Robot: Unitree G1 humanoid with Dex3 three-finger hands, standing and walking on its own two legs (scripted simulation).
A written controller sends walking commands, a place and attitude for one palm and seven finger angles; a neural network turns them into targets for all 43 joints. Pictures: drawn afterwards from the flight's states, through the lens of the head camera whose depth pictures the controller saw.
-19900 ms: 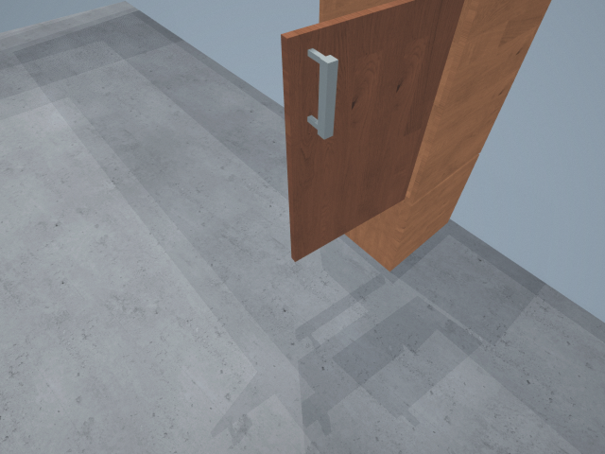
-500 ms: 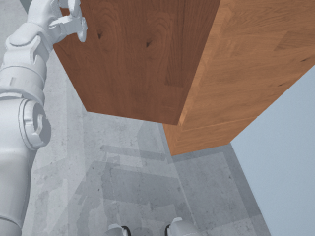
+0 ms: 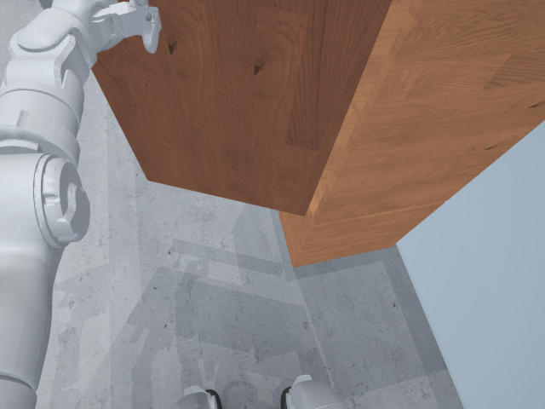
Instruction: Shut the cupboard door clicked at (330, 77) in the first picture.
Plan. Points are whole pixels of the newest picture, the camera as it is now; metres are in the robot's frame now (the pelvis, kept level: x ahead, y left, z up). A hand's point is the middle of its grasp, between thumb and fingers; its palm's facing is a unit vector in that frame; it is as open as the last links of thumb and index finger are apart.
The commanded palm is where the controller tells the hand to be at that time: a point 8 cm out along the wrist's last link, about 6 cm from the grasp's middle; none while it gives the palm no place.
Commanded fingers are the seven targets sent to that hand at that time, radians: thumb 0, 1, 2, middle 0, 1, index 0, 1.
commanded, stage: push the door shut along its arc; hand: left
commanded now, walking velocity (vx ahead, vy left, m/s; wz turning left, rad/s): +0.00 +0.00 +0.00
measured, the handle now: out of the picture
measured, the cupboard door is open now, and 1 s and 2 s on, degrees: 65 60 60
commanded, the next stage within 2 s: pull the fist back off the door in 0.08 s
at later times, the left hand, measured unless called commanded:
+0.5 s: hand (175, 4) +0.58 +0.03 +0.19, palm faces -0.02 -1.00 -0.04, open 3.2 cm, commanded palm +0.56 +0.08 +0.19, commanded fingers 0.00 0.90 0.90 -1.30 -1.50 -1.30 -1.50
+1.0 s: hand (173, 51) +0.50 +0.04 +0.19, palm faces -0.06 -1.00 -0.01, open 3.1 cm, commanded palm +0.48 +0.09 +0.19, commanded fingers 0.00 0.90 0.90 -1.30 -1.50 -1.30 -1.50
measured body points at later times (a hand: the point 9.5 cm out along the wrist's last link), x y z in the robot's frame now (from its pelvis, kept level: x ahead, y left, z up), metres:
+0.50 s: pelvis -0.01 -0.01 +0.00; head +0.12 -0.01 +0.43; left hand +0.58 +0.09 +0.20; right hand -0.09 -0.24 -0.11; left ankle +0.01 +0.12 -0.70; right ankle -0.03 -0.12 -0.70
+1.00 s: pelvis +0.01 -0.01 +0.02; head +0.06 -0.03 +0.47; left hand +0.50 +0.09 +0.19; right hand +0.03 -0.27 -0.11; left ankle +0.01 +0.12 -0.70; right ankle -0.03 -0.12 -0.70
